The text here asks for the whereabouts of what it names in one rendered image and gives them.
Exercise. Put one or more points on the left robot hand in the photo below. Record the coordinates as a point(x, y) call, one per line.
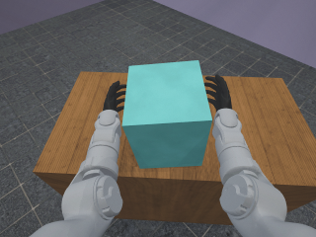
point(111, 101)

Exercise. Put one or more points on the left robot upper arm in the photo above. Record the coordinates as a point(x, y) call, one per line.
point(88, 208)

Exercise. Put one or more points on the robot left forearm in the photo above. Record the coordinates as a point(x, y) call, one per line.
point(103, 151)

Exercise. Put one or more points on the pedestal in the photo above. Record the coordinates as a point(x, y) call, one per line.
point(276, 133)

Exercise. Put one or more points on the right robot hand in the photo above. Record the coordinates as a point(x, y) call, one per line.
point(222, 94)

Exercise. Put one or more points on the robot right forearm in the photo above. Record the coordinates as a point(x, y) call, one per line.
point(232, 150)

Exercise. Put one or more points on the carton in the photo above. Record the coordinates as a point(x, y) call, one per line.
point(166, 115)

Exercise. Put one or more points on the right robot upper arm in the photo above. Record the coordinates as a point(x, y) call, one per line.
point(257, 209)

